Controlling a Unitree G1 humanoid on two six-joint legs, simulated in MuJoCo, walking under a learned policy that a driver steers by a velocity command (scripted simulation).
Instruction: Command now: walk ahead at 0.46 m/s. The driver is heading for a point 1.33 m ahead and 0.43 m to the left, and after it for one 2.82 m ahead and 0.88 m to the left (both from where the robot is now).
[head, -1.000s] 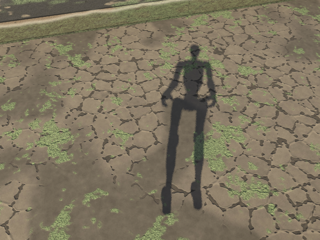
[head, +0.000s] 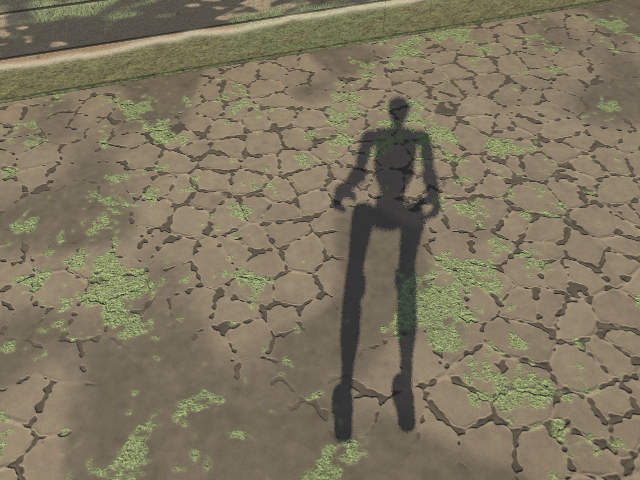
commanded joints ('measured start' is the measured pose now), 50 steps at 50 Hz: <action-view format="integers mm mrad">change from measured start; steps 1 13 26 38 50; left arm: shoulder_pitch -20 -36 47 80 78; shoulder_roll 79 61 80 102 110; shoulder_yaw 18 2 20 27 29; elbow -80 -84 22 65 78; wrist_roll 0 -12 -29 -28 -26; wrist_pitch -11 -18 -31 -21 -16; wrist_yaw -1 -15 0 13 13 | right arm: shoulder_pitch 0 -28 59 71 57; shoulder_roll -65 -14 -70 -96 -101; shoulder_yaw -16 9 -12 -12 -10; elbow -73 -81 23 47 58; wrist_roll -3 -4 34 28 25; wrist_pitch -11 -19 -40 -24 -17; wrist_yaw -1 24 7 -1 -1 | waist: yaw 3 -4 5 5 4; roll -14 -61 16 -4 -6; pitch -89 22 -37 -27 -25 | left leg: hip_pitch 53 -14 135 130 106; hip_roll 13 17 79 84 83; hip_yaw -1 -34 -98 -88 -87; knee -8 -141 -349 -345 -346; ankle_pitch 592 181 490 570 507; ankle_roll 14 11 6 14 17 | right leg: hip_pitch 1 -82 107 93 78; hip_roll -46 -84 -94 -100 -106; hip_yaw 14 117 98 81 86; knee -56 -259 -367 -358 -362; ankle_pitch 632 174 415 477 455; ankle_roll -59 -34 -15 -21 -31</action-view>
